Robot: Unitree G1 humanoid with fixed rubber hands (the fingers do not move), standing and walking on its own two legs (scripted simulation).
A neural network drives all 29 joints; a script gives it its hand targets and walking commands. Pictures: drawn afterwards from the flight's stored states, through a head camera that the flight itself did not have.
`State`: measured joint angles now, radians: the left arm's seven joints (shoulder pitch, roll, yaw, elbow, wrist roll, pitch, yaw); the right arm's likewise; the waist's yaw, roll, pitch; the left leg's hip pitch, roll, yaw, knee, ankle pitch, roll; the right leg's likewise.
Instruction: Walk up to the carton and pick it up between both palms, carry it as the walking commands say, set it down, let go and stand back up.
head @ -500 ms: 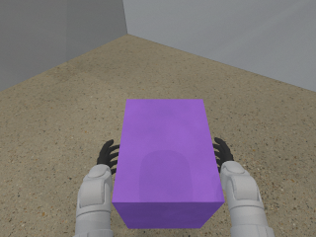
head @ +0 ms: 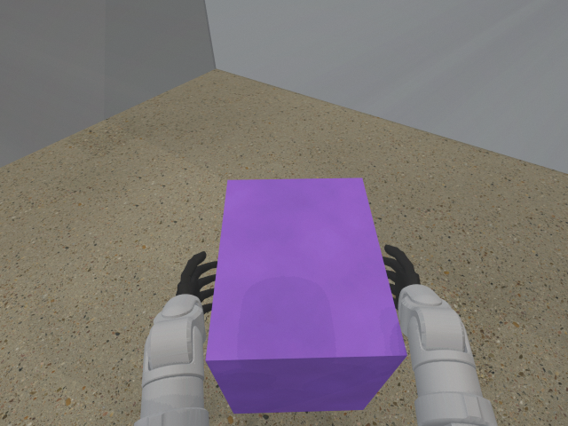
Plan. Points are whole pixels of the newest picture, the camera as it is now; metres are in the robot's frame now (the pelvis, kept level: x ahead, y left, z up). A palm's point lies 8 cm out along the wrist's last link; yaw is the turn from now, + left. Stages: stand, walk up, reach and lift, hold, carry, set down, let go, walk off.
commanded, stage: hold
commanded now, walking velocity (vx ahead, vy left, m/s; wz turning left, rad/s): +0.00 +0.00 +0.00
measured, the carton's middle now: (296, 297) +0.33 +0.02 -0.02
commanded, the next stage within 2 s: set down in 0.08 s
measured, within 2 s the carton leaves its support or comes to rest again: neither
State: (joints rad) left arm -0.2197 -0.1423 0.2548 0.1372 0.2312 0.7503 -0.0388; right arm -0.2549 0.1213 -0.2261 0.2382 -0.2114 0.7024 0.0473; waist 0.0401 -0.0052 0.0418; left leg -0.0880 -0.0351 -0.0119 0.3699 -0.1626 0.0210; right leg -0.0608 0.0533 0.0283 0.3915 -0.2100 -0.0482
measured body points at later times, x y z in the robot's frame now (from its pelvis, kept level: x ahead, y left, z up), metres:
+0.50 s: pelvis +0.00 +0.00 -0.01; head +0.00 +0.01 +0.44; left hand +0.30 +0.18 -0.01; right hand +0.32 -0.14 -0.01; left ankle +0.03 +0.11 -0.74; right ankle +0.01 -0.09 -0.74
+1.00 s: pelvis -0.02 +0.00 -0.04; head +0.10 +0.01 +0.39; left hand +0.33 +0.18 -0.09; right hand +0.35 -0.14 -0.09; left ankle +0.03 +0.11 -0.74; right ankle +0.01 -0.09 -0.74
